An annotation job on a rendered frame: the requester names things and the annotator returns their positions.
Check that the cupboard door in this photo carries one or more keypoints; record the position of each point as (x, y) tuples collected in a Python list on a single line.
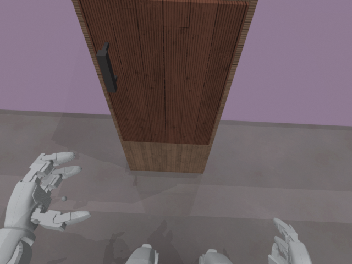
[(172, 59)]

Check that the handle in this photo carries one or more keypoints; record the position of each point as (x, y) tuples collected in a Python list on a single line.
[(106, 68)]

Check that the right robot hand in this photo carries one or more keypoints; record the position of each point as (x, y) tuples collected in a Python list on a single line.
[(295, 252)]

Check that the left robot hand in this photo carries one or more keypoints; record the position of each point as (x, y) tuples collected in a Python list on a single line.
[(22, 210)]

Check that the robot left forearm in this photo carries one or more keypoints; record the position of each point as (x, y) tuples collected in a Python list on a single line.
[(15, 245)]

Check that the robot thigh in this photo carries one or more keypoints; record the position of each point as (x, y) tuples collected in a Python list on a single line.
[(144, 255), (214, 258)]

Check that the left robot thigh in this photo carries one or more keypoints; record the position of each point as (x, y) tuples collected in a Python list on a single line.
[(144, 255)]

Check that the right robot thigh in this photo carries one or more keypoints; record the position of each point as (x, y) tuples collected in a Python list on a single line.
[(214, 258)]

